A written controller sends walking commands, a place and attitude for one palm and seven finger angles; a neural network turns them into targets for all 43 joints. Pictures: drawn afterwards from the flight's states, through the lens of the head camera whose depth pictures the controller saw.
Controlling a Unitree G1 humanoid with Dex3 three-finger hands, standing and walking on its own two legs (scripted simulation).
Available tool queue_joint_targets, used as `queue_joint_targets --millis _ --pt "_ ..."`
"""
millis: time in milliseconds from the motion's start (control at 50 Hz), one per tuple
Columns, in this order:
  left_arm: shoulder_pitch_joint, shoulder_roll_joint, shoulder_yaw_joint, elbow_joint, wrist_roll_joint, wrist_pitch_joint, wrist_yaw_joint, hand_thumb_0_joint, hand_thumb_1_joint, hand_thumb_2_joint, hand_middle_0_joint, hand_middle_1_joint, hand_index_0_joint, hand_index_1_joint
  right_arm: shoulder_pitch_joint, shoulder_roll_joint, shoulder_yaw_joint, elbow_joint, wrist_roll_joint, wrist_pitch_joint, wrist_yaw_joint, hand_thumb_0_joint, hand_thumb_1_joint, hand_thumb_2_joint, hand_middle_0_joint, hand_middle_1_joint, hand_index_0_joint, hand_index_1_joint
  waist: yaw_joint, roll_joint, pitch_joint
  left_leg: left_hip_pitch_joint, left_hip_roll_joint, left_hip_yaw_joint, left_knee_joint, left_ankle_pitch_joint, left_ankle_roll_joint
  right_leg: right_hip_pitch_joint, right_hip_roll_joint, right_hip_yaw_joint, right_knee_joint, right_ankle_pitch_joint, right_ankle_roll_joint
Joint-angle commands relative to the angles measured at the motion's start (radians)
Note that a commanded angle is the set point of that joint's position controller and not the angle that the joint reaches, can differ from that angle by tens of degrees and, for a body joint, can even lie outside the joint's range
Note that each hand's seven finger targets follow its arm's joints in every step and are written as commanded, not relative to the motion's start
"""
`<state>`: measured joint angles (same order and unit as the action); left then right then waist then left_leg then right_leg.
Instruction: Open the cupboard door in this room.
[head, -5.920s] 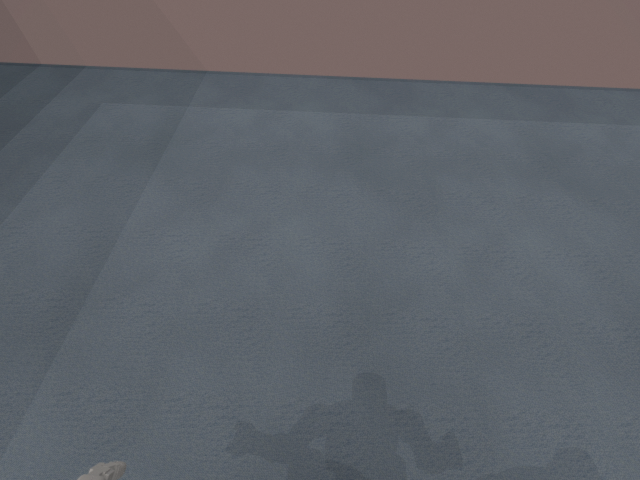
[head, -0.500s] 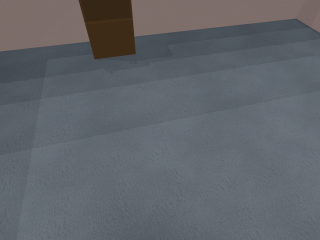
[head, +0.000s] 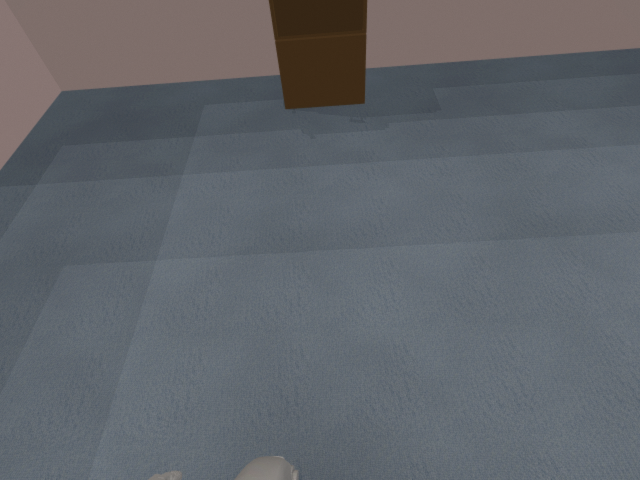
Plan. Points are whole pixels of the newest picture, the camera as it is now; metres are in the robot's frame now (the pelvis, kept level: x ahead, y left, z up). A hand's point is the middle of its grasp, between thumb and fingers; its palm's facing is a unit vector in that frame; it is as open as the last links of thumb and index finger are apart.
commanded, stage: turn or walk to find it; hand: left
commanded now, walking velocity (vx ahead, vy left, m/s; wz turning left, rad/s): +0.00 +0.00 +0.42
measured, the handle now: out of the picture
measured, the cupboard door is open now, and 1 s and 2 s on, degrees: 0 0 0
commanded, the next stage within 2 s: stand and wait in 0.90 s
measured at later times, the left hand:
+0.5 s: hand out of the picture +0.00 +0.26 -0.17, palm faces +0.25 -0.93 -0.26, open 7.4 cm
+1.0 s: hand out of the picture +0.01 +0.20 -0.16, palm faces +0.41 -0.88 -0.26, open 7.4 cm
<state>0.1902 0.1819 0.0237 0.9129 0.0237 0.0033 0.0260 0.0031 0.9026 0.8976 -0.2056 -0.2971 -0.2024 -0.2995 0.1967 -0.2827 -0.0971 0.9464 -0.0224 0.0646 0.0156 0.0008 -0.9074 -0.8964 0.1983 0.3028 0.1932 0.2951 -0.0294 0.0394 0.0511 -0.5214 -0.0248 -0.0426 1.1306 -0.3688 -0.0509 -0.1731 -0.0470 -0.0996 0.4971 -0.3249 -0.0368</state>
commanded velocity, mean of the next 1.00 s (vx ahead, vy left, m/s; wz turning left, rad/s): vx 0.00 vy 0.00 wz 0.37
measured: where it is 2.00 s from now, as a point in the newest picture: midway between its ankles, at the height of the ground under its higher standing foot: outside the picture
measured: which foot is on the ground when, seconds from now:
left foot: up 0.00-0.26, down 0.28-0.70, up 0.72-1.00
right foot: down 0.00-0.28, up 0.30-0.68, down 0.70-1.00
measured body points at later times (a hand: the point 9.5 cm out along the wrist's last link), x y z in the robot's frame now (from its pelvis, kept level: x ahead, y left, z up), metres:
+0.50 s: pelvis +0.01 +0.04 +0.00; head +0.04 +0.06 +0.44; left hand -0.02 +0.31 -0.15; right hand +0.17 -0.17 -0.14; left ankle -0.03 +0.14 -0.74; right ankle +0.02 -0.11 -0.68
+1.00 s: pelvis +0.02 +0.00 +0.00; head +0.06 +0.00 +0.45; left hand -0.02 +0.25 -0.14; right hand +0.16 -0.22 -0.16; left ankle -0.07 +0.13 -0.68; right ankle +0.05 -0.09 -0.74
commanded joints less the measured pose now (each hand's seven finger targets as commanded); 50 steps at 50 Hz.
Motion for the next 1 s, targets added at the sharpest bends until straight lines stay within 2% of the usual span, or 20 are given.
queue_joint_targets --millis 0,40,160,200,220,240,260,280,340,380,560,640,660,680,700,720,740,780,820,980 --pt "0.086 0.185 0.049 -0.046 0.001 -0.022 0.01 0.0 0.9 0.9 -0.2 -0.3 -0.2 -0.3 -0.048 -0.044 0.011 -0.063 0.0 -0.009 -0.001 0.0 -0.9 -0.9 0.2 0.3 0.2 0.3 0.044 -0.201 -0.018 -0.068 0.041 0.032 -0.005 -0.019 -0.022 0.12 -0.251 0.12 -0.12 0.643 -0.088" --pt "0.145 0.203 0.051 -0.024 0.004 -0.019 0.012 0.0 0.9 0.9 -0.2 -0.3 -0.2 -0.3 -0.109 -0.038 0.021 -0.074 0.004 -0.011 -0.002 0.0 -0.9 -0.9 0.2 0.3 0.2 0.3 0.071 -0.204 -0.034 -0.046 0.042 0.054 -0.095 -0.055 -0.022 0.169 -0.264 0.12 -0.092 0.744 -0.098" --pt "0.173 0.239 0.061 0.009 0.01 -0.008 0.013 0.0 0.9 0.9 -0.2 -0.3 -0.2 -0.3 -0.154 -0.025 0.04 -0.077 0.016 -0.025 -0.002 0.0 -0.9 -0.9 0.2 0.3 0.2 0.3 0.085 -0.264 -0.08 0.117 0.031 0.122 -0.409 -0.068 0.009 0.196 -0.277 0.082 -0.024 0.82 -0.088" --pt "0.143 0.247 0.064 0.01 0.003 -0.006 0.012 0.0 0.9 0.9 -0.2 -0.3 -0.2 -0.3 -0.087 -0.039 0.038 -0.061 0.014 -0.034 -0.007 0.0 -0.9 -0.9 0.2 0.3 0.2 0.3 0.04 -0.241 -0.103 0.248 0.022 0.145 -0.59 0.066 0.024 0.147 -0.263 0.039 0.049 0.788 -0.048" --pt "0.128 0.245 0.064 0.006 -0.007 -0.005 0.009 0.0 0.9 0.9 -0.2 -0.3 -0.2 -0.3 -0.026 -0.065 0.032 -0.044 0.009 -0.043 -0.006 0.0 -0.9 -0.9 0.2 0.3 0.2 0.3 0.002 -0.192 -0.138 0.388 0.044 0.133 -0.734 0.235 0.041 0.08 -0.239 -0.007 0.161 0.717 -0.003" --pt "0.145 0.204 0.06 -0.015 -0.015 -0.001 0.002 0.0 0.9 0.9 -0.2 -0.3 -0.2 -0.3 0.023 -0.159 0.011 -0.04 -0.002 -0.054 -0.009 0.0 -0.9 -0.9 0.2 0.3 0.2 0.3 -0.016 0.028 -0.197 0.604 0.242 -0.095 -0.747 0.545 0.126 -0.157 -0.15 -0.068 0.349 0.352 0.064" --pt "0.132 0.149 0.036 -0.041 -0.01 0.002 0.0 0.0 0.9 0.9 -0.2 -0.3 -0.2 -0.3 0.069 -0.236 -0.006 -0.03 0.009 -0.048 -0.008 0.0 -0.9 -0.9 0.2 0.3 0.2 0.3 -0.026 0.234 -0.2 0.661 0.444 -0.29 -0.729 0.941 0.252 -0.34 -0.066 -0.04 0.537 -0.319 0.101" --pt "0.081 0.159 0.036 -0.05 -0.006 0.019 0.009 0.0 0.9 0.9 -0.2 -0.3 -0.2 -0.3 0.094 -0.22 -0.007 -0.013 0.015 -0.046 -0.019 0.0 -0.9 -0.9 0.2 0.3 0.2 0.3 -0.044 0.155 -0.18 0.595 0.439 -0.256 -0.722 0.958 0.286 -0.355 -0.066 0.054 0.595 -0.342 0.103" --pt "0.046 0.159 0.046 -0.02 -0.011 0.024 0.0 0.0 0.9 0.9 -0.2 -0.3 -0.2 -0.3 -0.034 -0.137 0.017 -0.04 0.008 -0.051 -0.034 0.0 -0.9 -0.9 0.2 0.3 0.2 0.3 0.008 0.119 -0.072 0.46 0.308 -0.151 -0.74 0.797 0.245 -0.358 -0.074 0.084 0.635 -0.176 0.114" --pt "0.078 0.148 0.046 -0.006 -0.009 0.024 -0.008 0.0 0.9 0.9 -0.2 -0.3 -0.2 -0.3 -0.053 -0.131 0.017 -0.049 0.009 -0.058 -0.032 0.0 -0.9 -0.9 0.2 0.3 0.2 0.3 0.026 0.079 -0.082 0.44 0.266 -0.109 -0.751 0.742 0.225 -0.329 -0.062 0.07 0.602 -0.124 0.119" --pt "0.006 0.131 0.044 -0.06 -0.013 0.025 -0.007 0.0 0.9 0.9 -0.2 -0.3 -0.2 -0.3 -0.025 -0.134 0.001 -0.058 -0.002 -0.05 -0.026 0.0 -0.9 -0.9 0.2 0.3 0.2 0.3 0.013 0.127 -0.043 0.329 0.241 -0.214 -0.76 0.582 0.228 -0.205 -0.01 0.054 0.312 -0.112 0.114" --pt "0.094 0.141 0.049 -0.048 -0.013 0.001 -0.003 0.0 0.9 0.9 -0.2 -0.3 -0.2 -0.3 -0.037 -0.125 -0.006 -0.07 0.004 -0.047 -0.023 0.0 -0.9 -0.9 0.2 0.3 0.2 0.3 0.062 0.091 -0.098 0.27 0.18 -0.21 -0.633 0.521 0.162 0.004 0.002 0.039 -0.043 0.115 0.103" --pt "0.115 0.193 0.056 -0.044 -0.007 -0.012 0.002 0.0 0.9 0.9 -0.2 -0.3 -0.2 -0.3 -0.01 -0.085 -0.002 -0.071 0.012 -0.049 -0.018 0.0 -0.9 -0.9 0.2 0.3 0.2 0.3 0.064 -0.027 -0.115 0.154 0.122 -0.17 -0.54 0.353 0.107 0.145 -0.09 0.128 -0.132 0.215 0.08" --pt "0.143 0.279 0.075 -0.042 0.008 -0.022 0.011 0.0 0.9 0.9 -0.2 -0.3 -0.2 -0.3 0.006 -0.014 0.011 -0.096 0.015 -0.052 -0.012 0.0 -0.9 -0.9 0.2 0.3 0.2 0.3 0.072 -0.296 -0.132 -0.029 -0.026 -0.004 -0.326 -0.056 0.034 0.245 -0.355 0.383 -0.167 0.395 -0.021" --pt "0.143 0.29 0.072 -0.051 -0.004 -0.019 0.01 0.0 0.9 0.9 -0.2 -0.3 -0.2 -0.3 -0.006 -0.05 0.001 -0.094 0.007 -0.034 -0.02 0.0 -0.9 -0.9 0.2 0.3 0.2 0.3 0.085 -0.323 -0.134 -0.003 -0.013 -0.038 -0.14 -0.239 0.029 0.114 -0.443 0.419 -0.196 0.412 -0.101" --pt "0.093 0.258 0.071 -0.064 -0.003 -0.017 0.011 0.0 0.9 0.9 -0.2 -0.3 -0.2 -0.3 -0.021 -0.059 -0.005 -0.084 0.003 -0.023 -0.016 0.0 -0.9 -0.9 0.2 0.3 0.2 0.3 0.072 -0.294 -0.076 -0.009 0.004 -0.058 -0.007 -0.198 0.032 0.021 -0.4 0.393 -0.217 0.319 -0.121" --pt "0.041 0.229 0.062 -0.074 -0.004 -0.016 0.009 0.0 0.9 0.9 -0.2 -0.3 -0.2 -0.3 -0.016 -0.057 -0.007 -0.066 0.003 -0.02 -0.01 0.0 -0.9 -0.9 0.2 0.3 0.2 0.3 0.046 -0.212 -0.032 -0.027 0.019 -0.05 0.067 -0.131 0.027 -0.008 -0.351 0.32 -0.211 0.286 -0.109" --pt "-0.03 0.184 0.047 -0.091 -0.004 -0.016 0.01 0.0 0.9 0.9 -0.2 -0.3 -0.2 -0.3 0.027 -0.039 -0.002 -0.035 0.001 -0.014 0.001 0.0 -0.9 -0.9 0.2 0.3 0.2 0.3 0.007 -0.169 -0.011 -0.017 0.044 -0.019 0.097 -0.025 0.009 -0.03 -0.278 0.163 -0.187 0.314 -0.074" --pt "-0.002 0.176 0.045 -0.082 -0.003 -0.021 0.01 0.0 0.9 0.9 -0.2 -0.3 -0.2 -0.3 0.038 -0.035 0.004 -0.028 0.001 -0.012 0.003 0.0 -0.9 -0.9 0.2 0.3 0.2 0.3 0.017 -0.204 -0.033 -0.017 0.05 0.006 0.065 -0.002 -0.009 0.018 -0.266 0.106 -0.175 0.389 -0.069" --pt "0.109 0.225 0.058 0.0 0.01 -0.014 0.008 0.0 0.9 0.9 -0.2 -0.3 -0.2 -0.3 -0.048 0.008 0.034 -0.026 0.013 -0.025 -0.006 0.0 -0.9 -0.9 0.2 0.3 0.2 0.3 0.077 -0.232 -0.068 0.109 0.048 0.092 -0.311 -0.093 -0.006 0.096 -0.288 0.073 -0.112 0.576 -0.106"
